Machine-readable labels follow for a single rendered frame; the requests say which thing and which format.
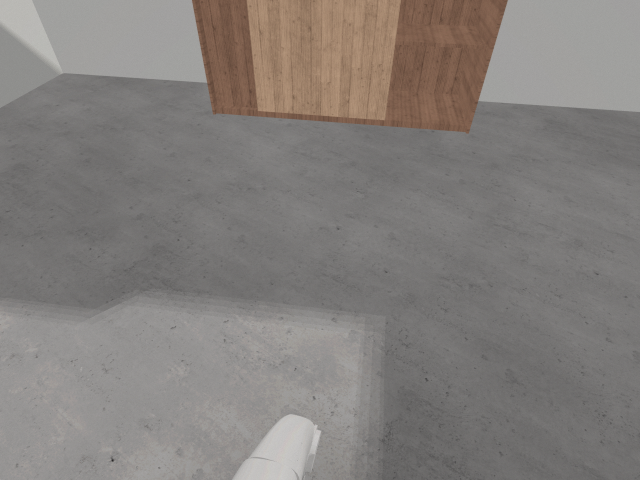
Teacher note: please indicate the wardrobe door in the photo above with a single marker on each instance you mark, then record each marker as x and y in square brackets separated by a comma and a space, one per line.
[227, 34]
[323, 57]

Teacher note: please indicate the robot left thigh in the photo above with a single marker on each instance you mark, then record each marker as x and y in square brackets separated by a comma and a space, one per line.
[286, 452]

